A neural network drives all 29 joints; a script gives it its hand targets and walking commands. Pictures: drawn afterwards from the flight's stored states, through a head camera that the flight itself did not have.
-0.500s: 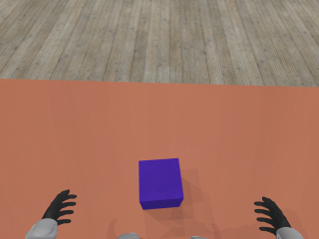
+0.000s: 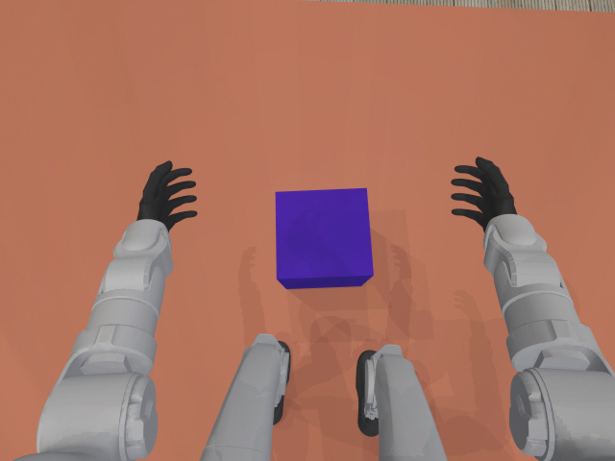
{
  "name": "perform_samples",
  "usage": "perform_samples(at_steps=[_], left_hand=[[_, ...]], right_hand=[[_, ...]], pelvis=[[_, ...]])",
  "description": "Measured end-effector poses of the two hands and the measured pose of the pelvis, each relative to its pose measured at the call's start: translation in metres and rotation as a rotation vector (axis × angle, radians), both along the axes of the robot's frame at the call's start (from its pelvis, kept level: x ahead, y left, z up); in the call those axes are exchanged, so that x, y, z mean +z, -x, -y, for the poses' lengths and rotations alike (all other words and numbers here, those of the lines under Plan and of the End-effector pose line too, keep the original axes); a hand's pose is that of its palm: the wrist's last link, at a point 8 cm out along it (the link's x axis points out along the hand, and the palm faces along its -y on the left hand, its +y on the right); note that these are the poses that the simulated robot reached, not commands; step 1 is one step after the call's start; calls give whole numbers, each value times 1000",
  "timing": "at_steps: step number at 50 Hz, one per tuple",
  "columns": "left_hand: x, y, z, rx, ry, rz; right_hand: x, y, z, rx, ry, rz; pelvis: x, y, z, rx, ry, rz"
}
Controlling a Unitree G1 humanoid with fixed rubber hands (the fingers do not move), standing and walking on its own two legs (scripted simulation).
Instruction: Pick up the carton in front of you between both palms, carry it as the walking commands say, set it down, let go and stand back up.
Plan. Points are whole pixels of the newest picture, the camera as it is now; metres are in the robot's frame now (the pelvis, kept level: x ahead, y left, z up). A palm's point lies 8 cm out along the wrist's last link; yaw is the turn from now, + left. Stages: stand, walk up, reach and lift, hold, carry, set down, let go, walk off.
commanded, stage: reach and lift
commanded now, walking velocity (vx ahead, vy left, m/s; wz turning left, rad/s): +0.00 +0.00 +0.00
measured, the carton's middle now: (322, 243) +0.47 +0.03 -0.54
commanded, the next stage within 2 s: none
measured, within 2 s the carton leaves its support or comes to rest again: leaves its support in 1.98 s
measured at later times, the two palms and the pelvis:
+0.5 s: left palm (210, 199) +0.46 +0.22 -0.21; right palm (438, 190) +0.50 -0.16 -0.21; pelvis +0.00 +0.00 -0.07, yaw +0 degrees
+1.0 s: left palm (239, 234) +0.45 +0.21 -0.43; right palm (406, 229) +0.49 -0.16 -0.43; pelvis -0.05 +0.00 -0.26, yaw +1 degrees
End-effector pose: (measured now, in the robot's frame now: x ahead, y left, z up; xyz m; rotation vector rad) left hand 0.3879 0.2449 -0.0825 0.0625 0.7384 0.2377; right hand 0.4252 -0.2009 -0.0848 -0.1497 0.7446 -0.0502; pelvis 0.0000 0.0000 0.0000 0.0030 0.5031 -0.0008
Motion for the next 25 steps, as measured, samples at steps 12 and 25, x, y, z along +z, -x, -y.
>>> perform_samples(at_steps=[12,25], left_hand=[[-29,-74,27,14,41,98],[-123,-74,28,23,37,51]], right_hand=[[-26,-79,-31,21,-56,85],[-125,-79,-36,-3,-61,50]], pelvis=[[-30,21,1,-3,-5,-187],[-73,-4,2,-3,-9,-383]])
